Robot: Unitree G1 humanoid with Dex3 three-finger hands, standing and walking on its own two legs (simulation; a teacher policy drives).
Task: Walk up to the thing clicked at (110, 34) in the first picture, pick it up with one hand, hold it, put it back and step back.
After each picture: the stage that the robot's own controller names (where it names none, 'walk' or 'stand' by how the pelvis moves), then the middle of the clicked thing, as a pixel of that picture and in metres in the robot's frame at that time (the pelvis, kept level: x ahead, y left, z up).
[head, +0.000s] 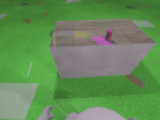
stand; (108, 35) +0.91 -0.19 -0.01
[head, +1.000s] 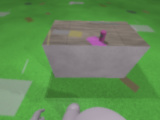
walk; (102, 36) +0.91 -0.07 +0.01
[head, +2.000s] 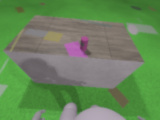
walk; (84, 43) +0.63 +0.10 +0.02
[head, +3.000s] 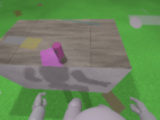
stand; (58, 50) +0.49 +0.28 +0.04
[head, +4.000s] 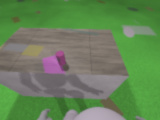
stand; (61, 58) +0.47 +0.26 +0.00
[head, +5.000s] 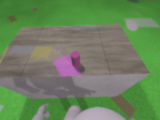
stand; (75, 59) +0.44 +0.13 +0.02
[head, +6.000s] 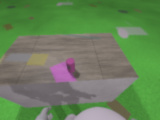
stand; (70, 65) +0.43 +0.17 -0.01
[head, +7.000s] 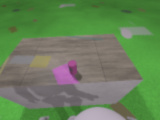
stand; (72, 67) +0.42 +0.16 -0.01
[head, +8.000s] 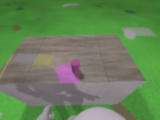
stand; (75, 66) +0.42 +0.13 -0.01
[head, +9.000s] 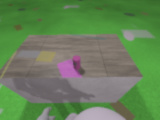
stand; (76, 62) +0.48 +0.13 -0.01
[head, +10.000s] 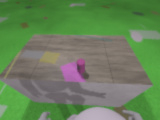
rise first; (80, 66) +0.43 +0.11 -0.01
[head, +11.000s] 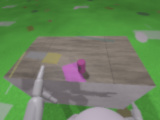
rise first; (81, 66) +0.43 +0.12 -0.01
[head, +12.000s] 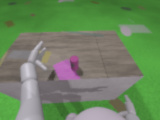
go down; (74, 63) +0.45 +0.11 +0.00
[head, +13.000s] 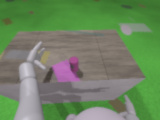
go down; (74, 64) +0.43 +0.11 +0.00
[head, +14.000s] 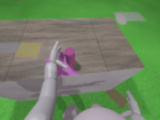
close in; (70, 56) +0.45 +0.12 +0.04
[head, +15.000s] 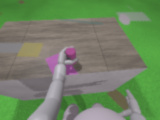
close; (71, 56) +0.45 +0.11 +0.05
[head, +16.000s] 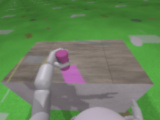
lift; (63, 60) +0.32 +0.18 +0.20
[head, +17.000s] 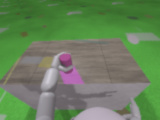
hold; (66, 63) +0.33 +0.16 +0.16
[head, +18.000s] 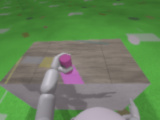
hold; (66, 64) +0.32 +0.16 +0.16
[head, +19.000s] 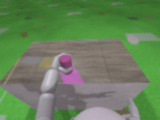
hold; (66, 65) +0.32 +0.16 +0.16
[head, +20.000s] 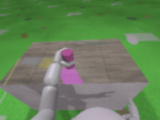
crouch; (68, 59) +0.35 +0.15 +0.18
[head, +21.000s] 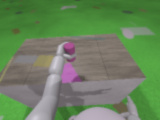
lower; (70, 52) +0.42 +0.14 +0.16
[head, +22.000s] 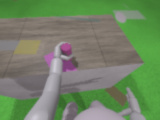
lower; (66, 52) +0.46 +0.13 +0.07
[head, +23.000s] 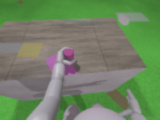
lower; (69, 57) +0.44 +0.12 +0.05
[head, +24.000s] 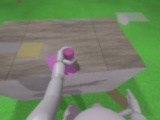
lower; (69, 57) +0.44 +0.12 +0.05
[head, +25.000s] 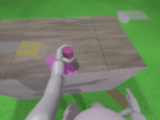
lower; (68, 55) +0.45 +0.13 +0.05
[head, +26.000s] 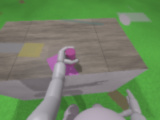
open; (70, 57) +0.44 +0.12 +0.05
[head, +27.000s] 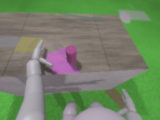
sink last; (71, 55) +0.44 +0.11 +0.05
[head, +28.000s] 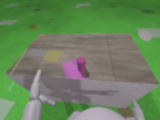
sink last; (81, 64) +0.44 +0.12 +0.01
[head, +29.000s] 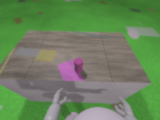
stand; (78, 65) +0.42 +0.11 +0.00
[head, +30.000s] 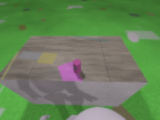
stand; (77, 66) +0.43 +0.13 -0.01
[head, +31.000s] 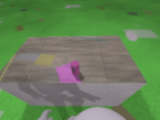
stand; (75, 68) +0.42 +0.14 -0.01
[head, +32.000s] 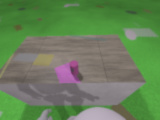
stand; (74, 68) +0.41 +0.14 -0.01
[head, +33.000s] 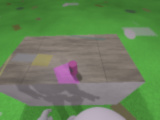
stand; (73, 68) +0.41 +0.15 -0.01
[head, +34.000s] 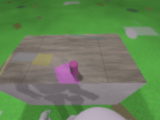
stand; (74, 68) +0.41 +0.14 -0.01
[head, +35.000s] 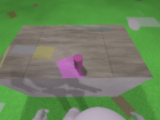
walk; (78, 62) +0.42 +0.12 +0.00
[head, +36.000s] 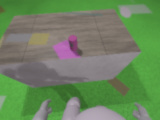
walk; (73, 43) +0.56 +0.16 +0.02
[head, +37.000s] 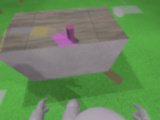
walk; (70, 32) +0.71 +0.23 +0.03
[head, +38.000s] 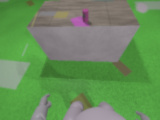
walk; (85, 15) +0.99 +0.12 +0.02
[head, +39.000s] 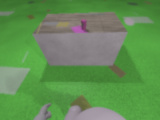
stand; (83, 24) +1.09 +0.14 +0.01
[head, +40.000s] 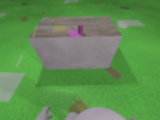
stand; (80, 29) +1.06 +0.16 -0.01
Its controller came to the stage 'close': yes
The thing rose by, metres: 0.19
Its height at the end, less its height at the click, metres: +0.00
